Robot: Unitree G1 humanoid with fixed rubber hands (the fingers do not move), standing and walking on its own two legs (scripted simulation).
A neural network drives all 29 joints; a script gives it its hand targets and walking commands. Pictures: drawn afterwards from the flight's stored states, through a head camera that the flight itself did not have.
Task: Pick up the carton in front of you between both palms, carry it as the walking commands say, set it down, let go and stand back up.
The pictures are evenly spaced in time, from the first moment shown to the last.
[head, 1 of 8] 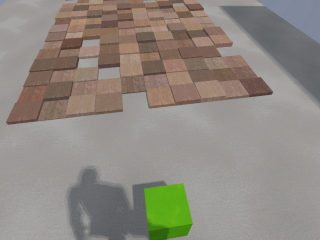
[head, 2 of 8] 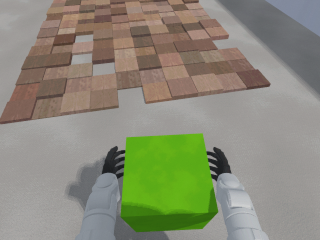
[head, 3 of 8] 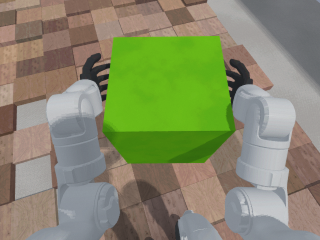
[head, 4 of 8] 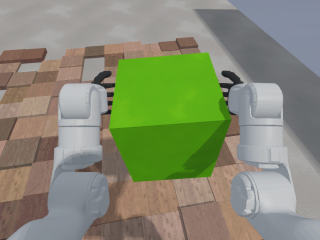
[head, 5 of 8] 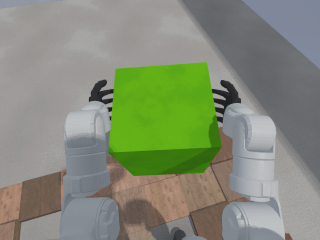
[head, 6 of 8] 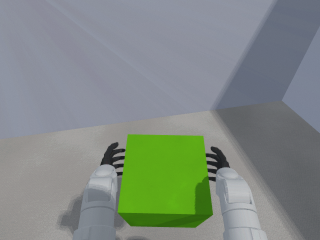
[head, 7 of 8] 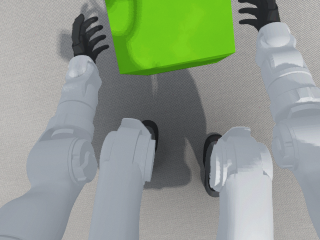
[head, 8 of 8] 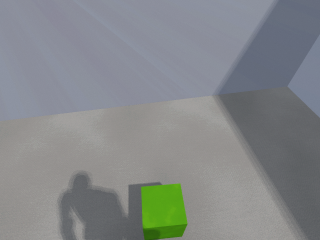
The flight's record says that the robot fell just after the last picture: no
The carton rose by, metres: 0.80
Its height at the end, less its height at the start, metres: +0.00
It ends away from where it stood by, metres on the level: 6.39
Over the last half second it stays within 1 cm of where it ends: yes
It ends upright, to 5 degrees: yes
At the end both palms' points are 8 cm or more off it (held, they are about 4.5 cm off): yes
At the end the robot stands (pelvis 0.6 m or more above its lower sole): yes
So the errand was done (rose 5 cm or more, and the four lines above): yes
